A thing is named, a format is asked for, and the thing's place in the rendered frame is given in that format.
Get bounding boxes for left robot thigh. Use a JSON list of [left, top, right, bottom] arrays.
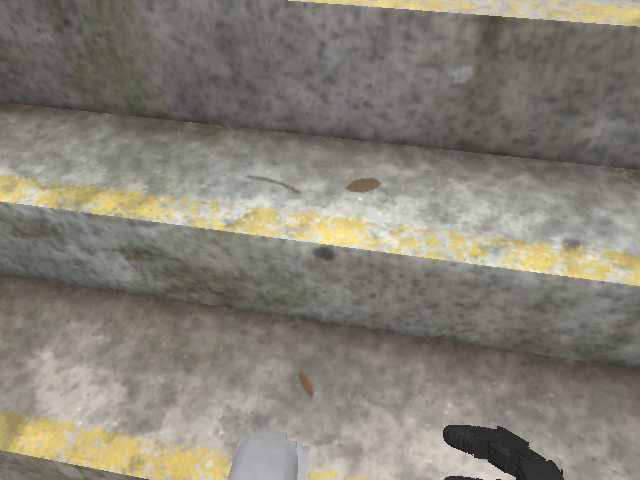
[[228, 429, 310, 480]]

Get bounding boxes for robot right hand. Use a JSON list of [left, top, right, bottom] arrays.
[[443, 425, 564, 480]]

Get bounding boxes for robot left shin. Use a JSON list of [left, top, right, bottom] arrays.
[[231, 435, 249, 467]]

